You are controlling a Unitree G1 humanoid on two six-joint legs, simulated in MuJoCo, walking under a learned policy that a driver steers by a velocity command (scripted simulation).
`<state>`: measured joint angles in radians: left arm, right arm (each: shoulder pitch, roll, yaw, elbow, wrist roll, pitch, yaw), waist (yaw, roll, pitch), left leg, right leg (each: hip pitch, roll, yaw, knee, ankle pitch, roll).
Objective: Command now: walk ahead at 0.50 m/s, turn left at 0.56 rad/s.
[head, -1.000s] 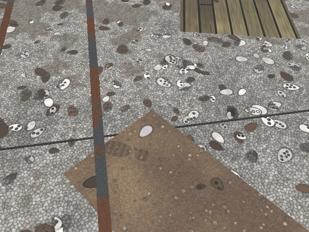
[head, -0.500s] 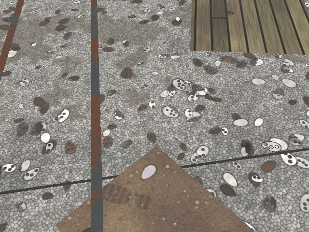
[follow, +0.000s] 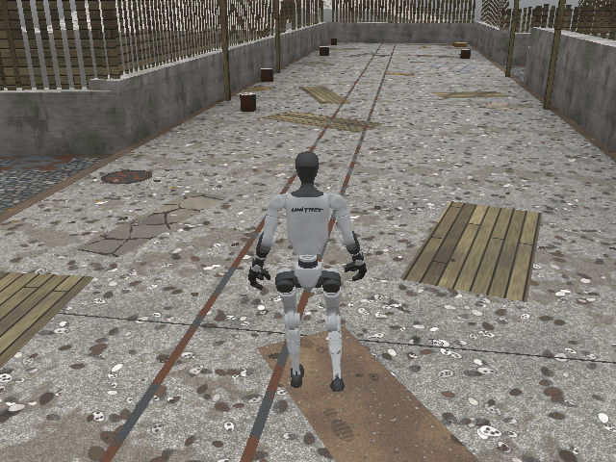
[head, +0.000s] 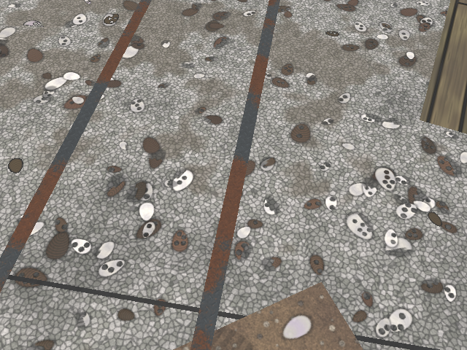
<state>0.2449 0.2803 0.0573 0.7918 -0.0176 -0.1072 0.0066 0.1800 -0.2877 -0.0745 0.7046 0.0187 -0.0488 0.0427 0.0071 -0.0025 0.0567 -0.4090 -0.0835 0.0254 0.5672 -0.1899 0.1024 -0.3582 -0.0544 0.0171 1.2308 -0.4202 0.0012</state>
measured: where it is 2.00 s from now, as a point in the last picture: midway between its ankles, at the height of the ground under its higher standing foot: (220, 238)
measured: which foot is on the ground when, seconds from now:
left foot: down 0.00-0.40, up 0.42-0.76, down 0.78-1.00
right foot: up 0.00-0.36, down 0.38-1.00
